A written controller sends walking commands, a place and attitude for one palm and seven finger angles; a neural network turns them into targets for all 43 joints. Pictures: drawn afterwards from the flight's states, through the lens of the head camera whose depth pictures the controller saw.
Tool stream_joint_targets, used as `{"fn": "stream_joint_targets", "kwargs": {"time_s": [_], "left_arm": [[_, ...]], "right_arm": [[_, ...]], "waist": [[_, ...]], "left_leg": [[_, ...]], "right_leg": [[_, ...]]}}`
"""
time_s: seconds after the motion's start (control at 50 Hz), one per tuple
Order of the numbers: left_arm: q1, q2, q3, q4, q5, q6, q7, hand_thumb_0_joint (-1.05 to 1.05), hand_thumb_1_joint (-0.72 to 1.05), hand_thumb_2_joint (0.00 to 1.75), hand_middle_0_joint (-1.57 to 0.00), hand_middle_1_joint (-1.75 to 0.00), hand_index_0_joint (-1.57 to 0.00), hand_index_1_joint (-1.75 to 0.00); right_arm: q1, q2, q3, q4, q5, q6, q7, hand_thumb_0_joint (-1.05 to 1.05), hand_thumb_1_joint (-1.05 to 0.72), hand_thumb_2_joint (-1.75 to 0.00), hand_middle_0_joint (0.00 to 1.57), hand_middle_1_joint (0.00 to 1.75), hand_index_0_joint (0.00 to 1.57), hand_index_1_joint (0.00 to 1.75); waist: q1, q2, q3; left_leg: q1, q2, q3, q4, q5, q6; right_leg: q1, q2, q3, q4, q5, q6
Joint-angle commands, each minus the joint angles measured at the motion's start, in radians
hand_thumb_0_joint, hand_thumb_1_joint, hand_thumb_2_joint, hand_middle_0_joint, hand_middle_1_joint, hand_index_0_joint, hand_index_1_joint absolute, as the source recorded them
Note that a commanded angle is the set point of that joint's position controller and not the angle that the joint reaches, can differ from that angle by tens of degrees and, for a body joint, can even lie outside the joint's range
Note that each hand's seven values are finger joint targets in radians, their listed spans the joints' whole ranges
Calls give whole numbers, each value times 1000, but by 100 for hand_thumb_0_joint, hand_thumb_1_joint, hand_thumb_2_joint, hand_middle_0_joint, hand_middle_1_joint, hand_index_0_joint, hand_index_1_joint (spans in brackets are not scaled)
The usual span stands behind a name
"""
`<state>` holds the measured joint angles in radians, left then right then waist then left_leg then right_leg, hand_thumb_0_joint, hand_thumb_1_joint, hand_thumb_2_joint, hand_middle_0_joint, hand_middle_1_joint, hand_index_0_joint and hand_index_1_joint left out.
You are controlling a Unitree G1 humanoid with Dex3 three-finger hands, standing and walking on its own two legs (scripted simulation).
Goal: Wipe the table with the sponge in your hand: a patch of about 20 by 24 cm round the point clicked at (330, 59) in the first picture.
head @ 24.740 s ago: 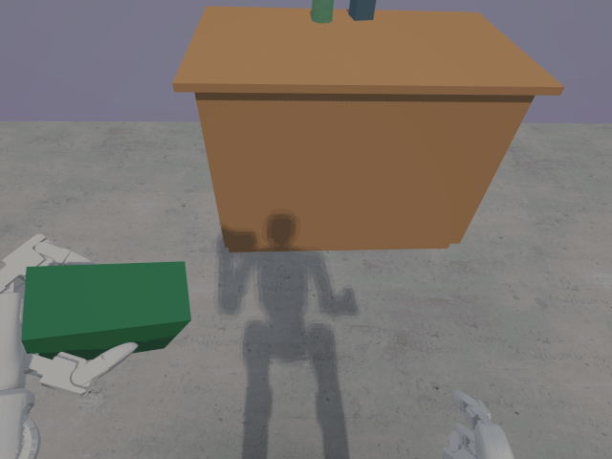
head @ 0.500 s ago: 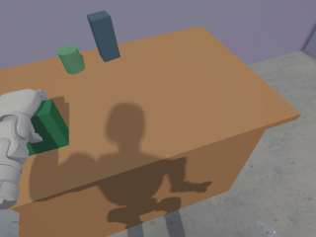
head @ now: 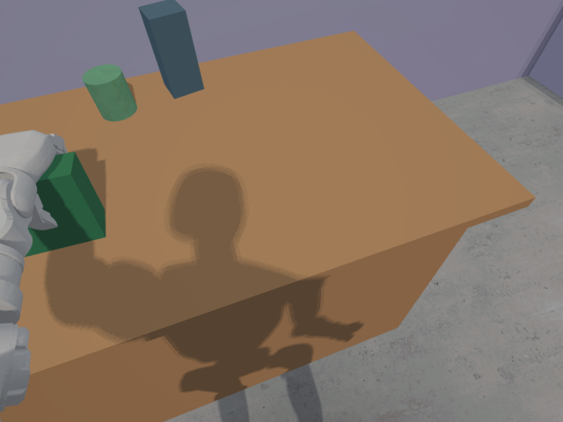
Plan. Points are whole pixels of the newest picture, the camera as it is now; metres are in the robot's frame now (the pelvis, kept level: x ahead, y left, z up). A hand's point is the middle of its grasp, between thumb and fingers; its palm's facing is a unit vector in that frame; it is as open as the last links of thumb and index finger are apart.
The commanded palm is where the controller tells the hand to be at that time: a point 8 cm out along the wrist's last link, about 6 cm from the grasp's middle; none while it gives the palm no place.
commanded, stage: slide across to the middle lane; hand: left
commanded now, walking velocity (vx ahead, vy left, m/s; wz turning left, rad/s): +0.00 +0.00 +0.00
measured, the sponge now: (51, 216) +0.38 +0.38 +0.07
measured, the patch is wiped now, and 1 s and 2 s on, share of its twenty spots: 0.40 0.55 0.75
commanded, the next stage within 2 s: wipe back along the middle lane in 0.72 s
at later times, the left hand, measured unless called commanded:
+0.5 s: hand (76, 165) +0.43 +0.33 +0.13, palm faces -0.05 -0.01 -1.00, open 10.1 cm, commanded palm +0.41 +0.32 +0.18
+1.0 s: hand (110, 163) +0.44 +0.29 +0.13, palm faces -0.04 -0.01 -1.00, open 10.1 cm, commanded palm +0.41 +0.27 +0.17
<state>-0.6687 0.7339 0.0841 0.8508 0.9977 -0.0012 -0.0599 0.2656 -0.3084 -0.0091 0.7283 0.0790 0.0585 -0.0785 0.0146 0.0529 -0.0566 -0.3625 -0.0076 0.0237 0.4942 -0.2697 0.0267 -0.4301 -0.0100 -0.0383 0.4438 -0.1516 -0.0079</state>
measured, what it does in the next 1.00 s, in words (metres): stands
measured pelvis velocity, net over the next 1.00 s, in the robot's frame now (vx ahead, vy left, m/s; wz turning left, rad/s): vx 0.04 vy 0.00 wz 0.03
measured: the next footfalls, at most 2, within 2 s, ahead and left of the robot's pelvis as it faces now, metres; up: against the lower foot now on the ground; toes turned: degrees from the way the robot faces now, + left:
none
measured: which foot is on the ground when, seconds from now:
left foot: down 0.00-1.00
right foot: down 0.00-1.00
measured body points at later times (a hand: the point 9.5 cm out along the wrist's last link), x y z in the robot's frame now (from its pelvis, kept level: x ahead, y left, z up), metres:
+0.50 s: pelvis +0.03 +0.01 +0.01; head +0.07 -0.01 +0.45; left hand +0.43 +0.33 +0.18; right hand +0.16 -0.25 -0.12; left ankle -0.02 +0.10 -0.74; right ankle +0.04 -0.12 -0.74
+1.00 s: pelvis +0.04 +0.00 +0.01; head +0.07 -0.02 +0.45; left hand +0.43 +0.28 +0.18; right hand +0.21 -0.23 -0.12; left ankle -0.02 +0.10 -0.74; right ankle +0.04 -0.12 -0.74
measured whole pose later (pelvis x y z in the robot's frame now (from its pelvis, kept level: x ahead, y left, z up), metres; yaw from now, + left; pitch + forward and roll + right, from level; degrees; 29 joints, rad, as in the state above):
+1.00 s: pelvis +0.04 +0.00 +0.01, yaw +1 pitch +6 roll -1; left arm -0.63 0.49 -0.13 0.56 0.98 0.31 -0.06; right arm 0.15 -0.28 0.03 0.69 0.07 0.07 -0.06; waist 0.04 0.08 -0.06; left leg -0.23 -0.02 0.00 0.41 -0.29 0.03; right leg -0.30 -0.02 -0.06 0.40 -0.20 0.00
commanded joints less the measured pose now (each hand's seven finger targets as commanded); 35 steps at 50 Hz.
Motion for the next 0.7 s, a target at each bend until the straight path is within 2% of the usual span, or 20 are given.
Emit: {"fn": "stream_joint_targets", "kwargs": {"time_s": [0.0,0.02,0.04,0.12,0.14,0.18,0.2,0.22,0.24,0.3,0.32,0.36,0.4,0.44,0.48,0.5,0.52,0.58,0.64,0.68], "left_arm": [[-304,279,34,-46,37,9,25,0,10,130,-120,-160,-120,-160],[-298,273,26,-30,36,12,23,0,10,130,-120,-160,-120,-160],[-304,296,52,-51,33,0,21,0,10,130,-120,-160,-120,-160],[-324,188,-33,-120,16,-3,19,0,10,130,-120,-160,-120,-160],[-343,194,-16,-160,6,-11,22,0,10,130,-120,-160,-120,-160],[-324,156,-36,-169,-16,2,30,0,10,130,-120,-160,-120,-160],[-329,165,-24,-176,-23,8,36,0,10,130,-120,-160,-120,-160],[-319,143,-39,-184,-30,20,39,0,10,130,-120,-160,-120,-160],[-323,168,-11,-212,-33,26,43,0,10,130,-120,-160,-120,-160],[-326,175,-14,-231,-15,80,57,0,10,130,-120,-160,-120,-160],[-350,142,-46,-253,-15,95,58,0,10,130,-120,-160,-120,-160],[-339,175,-9,-305,-18,116,61,0,10,130,-120,-160,-120,-160],[-329,169,-12,-316,-16,148,58,0,10,130,-120,-160,-120,-160],[-318,171,-1,-367,-25,166,50,0,10,130,-120,-160,-120,-160],[-292,140,-27,-357,-18,197,43,0,10,130,-120,-160,-120,-160],[-312,96,-68,-375,-15,207,37,0,10,130,-120,-160,-120,-160],[-315,92,-69,-380,-15,217,35,0,10,130,-120,-160,-120,-160],[-319,31,-112,-430,-18,235,23,0,10,130,-120,-160,-120,-160],[-323,42,-94,-453,-23,251,16,0,10,130,-120,-160,-120,-160],[-330,18,-118,-448,-20,267,14,0,10,130,-120,-160,-120,-160]], "right_arm": [[21,-161,-56,-91,-3,-24,-10,0,-90,-90,20,30,20,30],[21,-160,-54,-92,0,-22,-10,0,-90,-90,20,30,20,30],[20,-162,-56,-90,-1,-22,-11,0,-90,-90,20,30,20,30],[12,-144,-58,-101,0,-21,-6,0,-90,-90,20,30,20,30],[6,-142,-60,-100,-1,-25,-7,0,-90,-90,20,30,20,30],[1,-140,-61,-100,1,-24,-8,0,-90,-90,20,30,20,30],[-3,-141,-60,-97,1,-25,-8,0,-90,-90,20,30,20,30],[-17,-138,-59,-100,4,-26,-7,0,-90,-90,20,30,20,30],[-29,-139,-56,-101,4,-30,-8,0,-90,-90,20,30,20,30],[-43,-138,-52,-99,3,-29,-2,0,-90,-90,20,30,20,30],[-56,-134,-47,-107,4,-32,-1,0,-90,-90,20,30,20,30],[-70,-134,-47,-117,1,-40,0,0,-90,-90,20,30,20,30],[-84,-133,-43,-121,1,-41,2,0,-90,-90,20,30,20,30],[-110,-129,-37,-137,0,-45,3,0,-90,-90,20,30,20,30],[-112,-127,-33,-136,-1,-41,7,0,-90,-90,20,30,20,30],[-117,-124,-32,-139,0,-41,8,0,-90,-90,20,30,20,30],[-119,-123,-32,-141,0,-41,10,0,-90,-90,20,30,20,30],[-130,-116,-32,-151,-4,-44,11,0,-90,-90,20,30,20,30],[-150,-114,-27,-152,-5,-40,9,0,-90,-90,20,30,20,30],[-148,-113,-26,-146,-4,-37,10,0,-90,-90,20,30,20,30]], "waist": [[-27,-58,-226],[-29,-68,-215],[-22,-53,-245],[-28,-6,-254],[-24,9,-281],[-26,-17,-276],[-24,-30,-269],[-21,-26,-260],[-12,-7,-282],[-7,-2,-278],[-13,-6,-272],[3,7,-317],[2,-12,-308],[13,5,-328],[8,-5,-307],[0,0,-312],[-1,1,-299],[-5,-6,-333],[0,-9,-339],[-6,-22,-335]], "left_leg": [[21,-7,-28,-67,161,23],[11,-9,-26,-69,150,25],[22,-7,-28,-69,185,24],[81,1,-36,-72,212,19],[108,7,-45,-77,252,17],[118,7,-42,-77,249,17],[115,9,-47,-84,248,16],[118,7,-46,-90,243,16],[129,8,-48,-94,282,14],[142,6,-45,-99,320,10],[148,7,-47,-103,323,8],[175,7,-52,-100,385,8],[178,8,-48,-99,417,6],[192,7,-50,-102,464,3],[196,6,-47,-96,494,2],[213,9,-49,-93,501,-1],[219,11,-54,-91,513,-3],[259,12,-54,-70,586,-3],[252,9,-52,-67,605,-7],[258,8,-52,-63,601,-8]], "right_leg": [[160,18,26,-52,42,-49],[162,17,27,-56,36,-48],[178,17,31,-52,67,-53],[157,19,20,-55,66,-55],[163,21,21,-54,85,-60],[173,19,19,-60,85,-54],[179,19,16,-62,88,-53],[183,18,16,-67,83,-52],[202,17,17,-61,109,-58],[227,15,8,-61,136,-57],[227,14,5,-62,138,-56],[272,13,6,-57,182,-60],[290,10,2,-57,219,-57],[314,9,3,-55,252,-61],[314,8,-5,-53,276,-56],[297,9,-8,-51,271,-55],[286,11,-11,-53,267,-56],[290,10,-9,-45,312,-54],[309,10,-8,-41,348,-60],[306,8,-14,-37,350,-56]]}}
